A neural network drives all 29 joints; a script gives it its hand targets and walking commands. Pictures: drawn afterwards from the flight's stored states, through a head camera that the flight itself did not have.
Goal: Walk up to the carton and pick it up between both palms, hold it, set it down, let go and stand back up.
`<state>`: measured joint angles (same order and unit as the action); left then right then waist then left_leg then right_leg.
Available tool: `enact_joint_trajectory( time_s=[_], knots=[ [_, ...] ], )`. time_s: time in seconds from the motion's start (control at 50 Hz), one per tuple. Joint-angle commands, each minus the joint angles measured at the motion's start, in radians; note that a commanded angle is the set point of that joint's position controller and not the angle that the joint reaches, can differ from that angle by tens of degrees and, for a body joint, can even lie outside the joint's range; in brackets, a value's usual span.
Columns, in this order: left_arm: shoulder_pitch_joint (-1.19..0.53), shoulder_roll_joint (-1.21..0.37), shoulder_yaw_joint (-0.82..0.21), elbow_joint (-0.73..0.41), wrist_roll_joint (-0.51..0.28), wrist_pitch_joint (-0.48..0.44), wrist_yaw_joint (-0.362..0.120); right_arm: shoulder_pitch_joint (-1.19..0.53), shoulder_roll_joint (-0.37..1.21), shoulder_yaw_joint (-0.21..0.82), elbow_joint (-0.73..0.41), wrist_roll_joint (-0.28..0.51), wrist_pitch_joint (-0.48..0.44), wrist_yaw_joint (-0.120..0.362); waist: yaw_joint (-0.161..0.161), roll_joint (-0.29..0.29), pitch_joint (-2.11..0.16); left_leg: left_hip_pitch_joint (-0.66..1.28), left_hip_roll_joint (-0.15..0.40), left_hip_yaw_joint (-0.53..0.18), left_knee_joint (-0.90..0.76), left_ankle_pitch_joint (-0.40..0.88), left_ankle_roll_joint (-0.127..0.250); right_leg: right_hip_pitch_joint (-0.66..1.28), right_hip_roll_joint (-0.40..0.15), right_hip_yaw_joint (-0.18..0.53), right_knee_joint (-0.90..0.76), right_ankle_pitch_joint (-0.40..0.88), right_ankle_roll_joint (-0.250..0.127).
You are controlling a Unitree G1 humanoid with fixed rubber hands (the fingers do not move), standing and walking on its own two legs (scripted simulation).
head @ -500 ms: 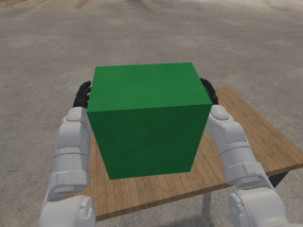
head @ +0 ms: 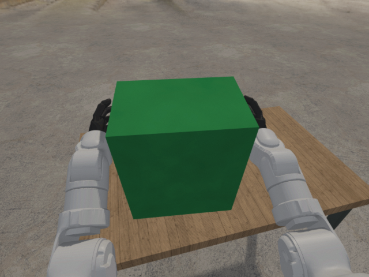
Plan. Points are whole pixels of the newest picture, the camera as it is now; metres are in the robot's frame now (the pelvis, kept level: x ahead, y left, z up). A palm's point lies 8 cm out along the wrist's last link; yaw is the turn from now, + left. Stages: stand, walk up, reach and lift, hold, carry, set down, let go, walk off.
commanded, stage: hold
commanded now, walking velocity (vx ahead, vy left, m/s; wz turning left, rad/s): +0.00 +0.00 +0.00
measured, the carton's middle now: (180, 152) +0.37 +0.02 +0.14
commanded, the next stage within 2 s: none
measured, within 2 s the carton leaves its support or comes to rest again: neither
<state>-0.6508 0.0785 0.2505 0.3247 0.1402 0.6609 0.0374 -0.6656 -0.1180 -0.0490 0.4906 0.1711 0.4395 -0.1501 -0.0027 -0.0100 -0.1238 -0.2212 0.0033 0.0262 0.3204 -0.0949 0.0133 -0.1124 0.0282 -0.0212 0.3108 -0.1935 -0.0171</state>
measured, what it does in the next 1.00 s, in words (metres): stands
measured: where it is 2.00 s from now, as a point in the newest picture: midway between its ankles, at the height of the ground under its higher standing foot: outside the picture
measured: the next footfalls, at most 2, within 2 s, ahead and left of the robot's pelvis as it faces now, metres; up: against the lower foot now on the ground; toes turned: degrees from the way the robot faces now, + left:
none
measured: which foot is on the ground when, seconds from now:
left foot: down 0.00-1.00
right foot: down 0.00-1.00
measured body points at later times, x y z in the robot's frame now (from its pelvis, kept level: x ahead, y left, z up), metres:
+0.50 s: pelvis +0.00 +0.00 +0.00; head -0.05 +0.01 +0.45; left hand +0.38 +0.19 +0.19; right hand +0.39 -0.15 +0.19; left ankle +0.05 +0.11 -0.75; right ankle -0.02 -0.10 -0.75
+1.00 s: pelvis +0.00 +0.00 +0.00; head -0.05 +0.01 +0.45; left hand +0.38 +0.19 +0.19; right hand +0.39 -0.15 +0.19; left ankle +0.05 +0.11 -0.75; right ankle -0.02 -0.10 -0.75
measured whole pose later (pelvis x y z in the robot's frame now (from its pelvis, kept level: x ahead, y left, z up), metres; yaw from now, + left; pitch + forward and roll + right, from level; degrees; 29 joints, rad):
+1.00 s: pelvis +0.00 +0.00 +0.00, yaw +0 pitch +0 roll +0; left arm -0.65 0.08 0.25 0.32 0.14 0.66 0.04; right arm -0.67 -0.12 -0.05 0.49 0.17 0.44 -0.15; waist 0.00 -0.01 -0.12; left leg -0.22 0.00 0.03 0.32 -0.10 0.01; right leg -0.11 0.03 -0.02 0.31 -0.19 -0.02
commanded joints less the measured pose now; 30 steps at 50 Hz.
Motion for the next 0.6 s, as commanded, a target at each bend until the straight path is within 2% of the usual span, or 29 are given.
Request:
enact_joint_trajectory(
  time_s=[0.0,0.02,0.04,0.06,0.08,0.1,0.12,0.14,0.16,0.18,0.2,0.22,0.24,0.26,0.28,0.34,0.36,0.38,0.4,0.42,0.44,0.46,0.48,0.5,0.52,0.54,0.56,0.58],
  knots=[
    [-0.683,-0.613,-0.445,-0.320,-0.142,-0.082,-0.219,-0.771,0.589,0.319,-0.294,0.101,-0.075,0.114,-0.117,0.008,-0.410,0.433,-0.020,-0.039,0.005,0.192,-0.022,-0.011,0.005,0.003,-0.107,0.256,0.036],
    [-0.661,-0.603,-0.445,-0.299,-0.141,-0.073,-0.222,-0.754,0.580,0.315,-0.307,0.096,-0.067,0.109,-0.126,-0.003,-0.387,0.422,-0.024,-0.036,0.008,0.181,-0.018,0.005,-0.001,0.014,-0.108,0.276,0.043],
    [-0.718,-0.592,-0.449,-0.318,-0.150,-0.084,-0.219,-0.765,0.584,0.304,-0.284,0.093,-0.068,0.109,-0.120,0.009,-0.400,0.426,-0.022,-0.044,0.005,0.160,-0.022,-0.018,-0.006,0.008,-0.105,0.253,0.044],
    [-0.682,-0.583,-0.427,-0.306,-0.131,-0.076,-0.224,-0.747,0.585,0.316,-0.280,0.098,-0.062,0.107,-0.118,-0.005,-0.396,0.434,-0.020,-0.041,0.003,0.160,-0.008,-0.014,-0.010,0.017,-0.105,0.280,0.052],
    [-0.681,-0.578,-0.400,-0.274,-0.114,-0.077,-0.224,-0.778,0.575,0.309,-0.279,0.093,-0.063,0.106,-0.107,-0.015,-0.367,0.421,-0.021,-0.040,-0.009,0.134,-0.005,-0.019,-0.009,0.011,-0.109,0.224,0.050],
    [-0.712,-0.609,-0.441,-0.306,-0.130,-0.080,-0.221,-0.794,0.585,0.302,-0.281,0.080,-0.070,0.111,-0.119,0.013,-0.399,0.432,-0.019,-0.040,-0.005,0.143,-0.016,-0.024,-0.004,0.010,-0.114,0.208,0.039],
    [-0.749,-0.597,-0.428,-0.302,-0.132,-0.084,-0.221,-0.781,0.585,0.289,-0.240,0.084,-0.069,0.113,-0.123,0.022,-0.377,0.436,-0.017,-0.045,-0.013,0.107,-0.013,-0.054,-0.016,0.012,-0.121,0.170,0.041],
    [-0.731,-0.599,-0.432,-0.329,-0.143,-0.087,-0.219,-0.775,0.596,0.312,-0.287,0.096,-0.073,0.113,-0.120,-0.002,-0.416,0.432,-0.018,-0.041,-0.005,0.151,-0.012,-0.021,-0.006,0.006,-0.106,0.223,0.046],
    [-0.696,-0.608,-0.441,-0.339,-0.145,-0.086,-0.218,-0.756,0.595,0.323,-0.314,0.098,-0.077,0.112,-0.117,0.012,-0.441,0.456,-0.018,-0.039,0.008,0.181,-0.015,-0.013,-0.007,0.013,-0.102,0.295,0.046],
    [-0.688,-0.605,-0.450,-0.322,-0.154,-0.084,-0.218,-0.808,0.595,0.334,-0.350,0.111,-0.080,0.108,-0.112,0.003,-0.451,0.447,-0.020,-0.035,0.008,0.182,-0.012,-0.019,0.000,0.013,-0.107,0.272,0.047],
    [-0.703,-0.600,-0.451,-0.283,-0.149,-0.082,-0.216,-0.798,0.583,0.313,-0.305,0.097,-0.073,0.108,-0.126,0.010,-0.393,0.420,-0.024,-0.040,0.002,0.152,-0.017,-0.027,-0.006,0.009,-0.109,0.264,0.045],
    [-0.678,-0.599,-0.436,-0.305,-0.127,-0.081,-0.220,-0.740,0.598,0.325,-0.266,0.104,-0.065,0.109,-0.113,0.013,-0.385,0.437,-0.025,-0.034,0.007,0.186,-0.019,-0.010,0.000,0.006,-0.104,0.272,0.045],
    [-0.674,-0.586,-0.419,-0.264,-0.120,-0.072,-0.223,-0.743,0.581,0.307,-0.253,0.094,-0.059,0.110,-0.115,0.001,-0.347,0.425,-0.018,-0.042,-0.001,0.147,-0.019,-0.029,0.000,0.004,-0.114,0.233,0.040],
    [-0.663,-0.592,-0.401,-0.273,-0.111,-0.066,-0.227,-0.738,0.576,0.309,-0.254,0.096,-0.060,0.113,-0.114,-0.001,-0.352,0.438,-0.017,-0.033,-0.005,0.154,-0.011,-0.016,-0.004,0.011,-0.118,0.212,0.040],
    [-0.723,-0.604,-0.435,-0.289,-0.143,-0.080,-0.224,-0.803,0.581,0.310,-0.284,0.094,-0.071,0.112,-0.116,-0.014,-0.384,0.421,-0.019,-0.035,-0.005,0.136,-0.010,-0.033,0.003,0.005,-0.114,0.205,0.038],
    [-0.719,-0.599,-0.446,-0.339,-0.138,-0.086,-0.218,-0.756,0.579,0.302,-0.278,0.097,-0.070,0.111,-0.123,0.017,-0.407,0.445,-0.021,-0.045,0.009,0.178,-0.021,-0.022,-0.003,0.004,-0.101,0.259,0.043],
    [-0.716,-0.601,-0.455,-0.332,-0.146,-0.085,-0.216,-0.778,0.589,0.316,-0.302,0.098,-0.074,0.109,-0.122,0.010,-0.428,0.451,-0.023,-0.040,0.007,0.177,-0.021,-0.016,-0.002,0.002,-0.103,0.277,0.045],
    [-0.722,-0.608,-0.454,-0.318,-0.144,-0.086,-0.215,-0.761,0.577,0.302,-0.268,0.089,-0.070,0.108,-0.126,0.022,-0.402,0.447,-0.018,-0.046,0.008,0.168,-0.026,-0.036,-0.005,0.005,-0.109,0.252,0.042],
    [-0.684,-0.607,-0.444,-0.304,-0.144,-0.079,-0.220,-0.752,0.586,0.316,-0.289,0.095,-0.070,0.109,-0.128,-0.004,-0.384,0.429,-0.021,-0.039,0.009,0.183,-0.019,-0.007,0.000,0.008,-0.107,0.276,0.045],
    [-0.677,-0.614,-0.447,-0.314,-0.141,-0.082,-0.220,-0.759,0.590,0.320,-0.298,0.100,-0.073,0.109,-0.118,0.010,-0.399,0.442,-0.019,-0.042,0.005,0.185,-0.023,-0.015,0.006,0.004,-0.110,0.250,0.037],
    [-0.711,-0.591,-0.417,-0.267,-0.131,-0.080,-0.221,-0.783,0.581,0.298,-0.279,0.089,-0.070,0.111,-0.114,0.000,-0.383,0.433,-0.017,-0.041,-0.003,0.138,-0.016,-0.035,-0.005,0.005,-0.117,0.200,0.036],
    [-0.678,-0.594,-0.425,-0.287,-0.135,-0.079,-0.222,-0.783,0.589,0.316,-0.300,0.102,-0.072,0.113,-0.106,0.001,-0.396,0.434,-0.017,-0.034,0.000,0.161,-0.014,-0.030,-0.006,0.011,-0.115,0.237,0.040],
    [-0.687,-0.585,-0.411,-0.267,-0.125,-0.076,-0.222,-0.766,0.571,0.298,-0.251,0.087,-0.067,0.110,-0.114,-0.006,-0.358,0.426,-0.021,-0.037,-0.005,0.127,-0.012,-0.033,-0.009,0.012,-0.120,0.208,0.042],
    [-0.713,-0.583,-0.420,-0.283,-0.139,-0.084,-0.224,-0.777,0.580,0.294,-0.274,0.074,-0.070,0.109,-0.114,-0.018,-0.381,0.421,-0.015,-0.042,-0.009,0.117,-0.007,-0.027,-0.014,0.015,-0.114,0.229,0.046],
    [-0.681,-0.602,-0.434,-0.298,-0.145,-0.084,-0.222,-0.785,0.606,0.334,-0.333,0.091,-0.078,0.105,-0.106,-0.018,-0.427,0.443,-0.021,-0.034,0.006,0.162,-0.004,-0.003,-0.010,0.014,-0.105,0.299,0.053],
    [-0.697,-0.610,-0.442,-0.309,-0.140,-0.083,-0.221,-0.795,0.595,0.325,-0.307,0.098,-0.077,0.105,-0.119,0.003,-0.433,0.437,-0.023,-0.037,0.006,0.163,-0.012,-0.003,-0.006,0.007,-0.103,0.274,0.050],
    [-0.708,-0.607,-0.439,-0.297,-0.138,-0.087,-0.221,-0.817,0.596,0.318,-0.311,0.106,-0.079,0.107,-0.114,0.011,-0.413,0.455,-0.014,-0.045,0.004,0.158,-0.014,-0.039,-0.007,0.011,-0.109,0.249,0.044],
    [-0.727,-0.610,-0.446,-0.337,-0.147,-0.093,-0.216,-0.781,0.603,0.329,-0.313,0.105,-0.079,0.107,-0.106,0.017,-0.444,0.454,-0.023,-0.042,0.013,0.177,-0.019,-0.022,-0.003,0.006,-0.104,0.261,0.040]
  ],
)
